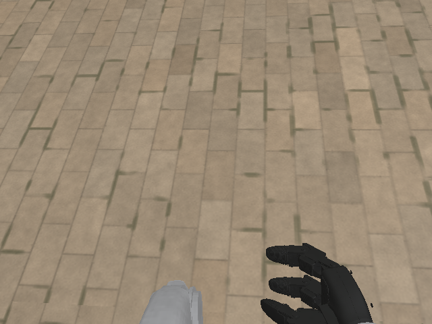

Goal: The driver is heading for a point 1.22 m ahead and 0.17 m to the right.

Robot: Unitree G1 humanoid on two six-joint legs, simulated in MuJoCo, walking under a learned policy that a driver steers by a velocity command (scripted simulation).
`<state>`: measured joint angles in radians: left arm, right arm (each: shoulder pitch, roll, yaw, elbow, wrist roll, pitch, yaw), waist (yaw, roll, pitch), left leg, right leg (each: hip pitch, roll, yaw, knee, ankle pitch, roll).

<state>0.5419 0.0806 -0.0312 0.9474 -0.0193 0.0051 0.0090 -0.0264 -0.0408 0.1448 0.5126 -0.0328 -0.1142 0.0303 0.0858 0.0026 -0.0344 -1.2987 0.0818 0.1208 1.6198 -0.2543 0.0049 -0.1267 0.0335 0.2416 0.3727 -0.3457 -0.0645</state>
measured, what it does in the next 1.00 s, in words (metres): climbs, turning right: left foot 0.16 m higher, then right foot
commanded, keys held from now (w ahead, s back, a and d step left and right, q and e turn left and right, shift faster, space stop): w+e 0.48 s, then w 0.40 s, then w+q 0.12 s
